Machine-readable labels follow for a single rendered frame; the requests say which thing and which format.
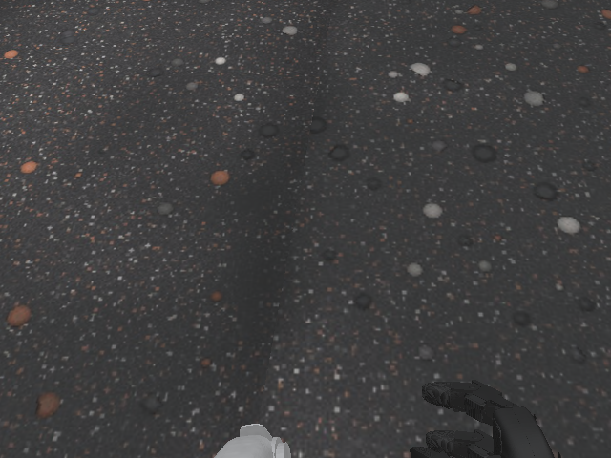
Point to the robot left shin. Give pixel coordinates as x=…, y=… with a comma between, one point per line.
x=255, y=429

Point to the left robot thigh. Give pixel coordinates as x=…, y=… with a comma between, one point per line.
x=254, y=446

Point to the right robot hand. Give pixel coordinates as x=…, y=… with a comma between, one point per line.
x=516, y=433

